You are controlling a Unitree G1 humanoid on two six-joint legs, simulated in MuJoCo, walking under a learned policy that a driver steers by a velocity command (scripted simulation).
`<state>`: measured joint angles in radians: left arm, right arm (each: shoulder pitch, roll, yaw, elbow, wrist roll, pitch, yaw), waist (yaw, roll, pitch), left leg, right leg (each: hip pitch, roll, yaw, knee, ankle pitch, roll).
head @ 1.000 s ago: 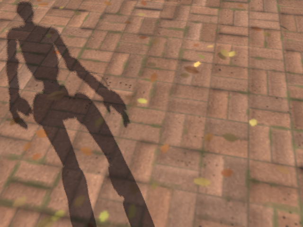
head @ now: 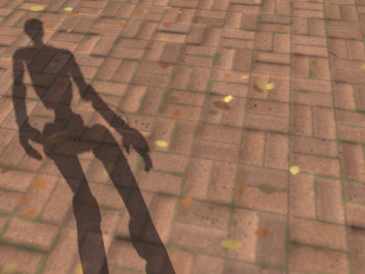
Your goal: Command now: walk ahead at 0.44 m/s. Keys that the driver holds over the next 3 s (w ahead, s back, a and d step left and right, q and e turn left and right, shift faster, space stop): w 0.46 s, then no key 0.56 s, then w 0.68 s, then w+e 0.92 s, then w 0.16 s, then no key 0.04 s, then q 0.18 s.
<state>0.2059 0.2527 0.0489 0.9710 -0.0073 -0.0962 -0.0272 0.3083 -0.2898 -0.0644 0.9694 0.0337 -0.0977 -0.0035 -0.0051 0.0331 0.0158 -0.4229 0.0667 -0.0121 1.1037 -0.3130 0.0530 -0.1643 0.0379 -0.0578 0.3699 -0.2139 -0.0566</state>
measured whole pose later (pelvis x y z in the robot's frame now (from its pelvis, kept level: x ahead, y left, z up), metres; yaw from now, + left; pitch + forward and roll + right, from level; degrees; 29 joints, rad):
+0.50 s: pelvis +0.28 +0.05 -0.01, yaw +0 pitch +0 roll +1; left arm 0.31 0.27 0.04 0.96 -0.03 -0.09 0.00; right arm 0.14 -0.26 -0.05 0.87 0.00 -0.10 0.04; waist 0.01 -0.03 0.06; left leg -0.33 -0.05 0.07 0.45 -0.13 0.07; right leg -0.36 -0.04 0.03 1.18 -0.38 -0.05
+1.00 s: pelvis +0.45 +0.01 -0.01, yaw +0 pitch +0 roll +0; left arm 0.11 0.22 0.03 0.92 0.01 -0.02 0.01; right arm 0.19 -0.25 -0.02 1.01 -0.01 0.01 -0.03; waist -0.03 0.02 0.03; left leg -0.20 0.01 0.00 0.54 -0.34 -0.01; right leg -0.37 0.01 -0.03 0.50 -0.14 -0.03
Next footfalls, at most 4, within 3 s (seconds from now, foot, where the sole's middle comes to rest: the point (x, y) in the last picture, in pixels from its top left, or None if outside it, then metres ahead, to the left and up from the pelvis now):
0.36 left None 0.39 0.13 -0.78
0.80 right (222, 257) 0.57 -0.09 -0.78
1.74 left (154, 187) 0.88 0.17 -0.78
2.36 right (217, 141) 1.13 -0.11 -0.78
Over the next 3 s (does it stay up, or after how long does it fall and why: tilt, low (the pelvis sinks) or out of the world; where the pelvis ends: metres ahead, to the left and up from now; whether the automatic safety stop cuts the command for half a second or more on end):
stays up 1.34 -0.09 -0.01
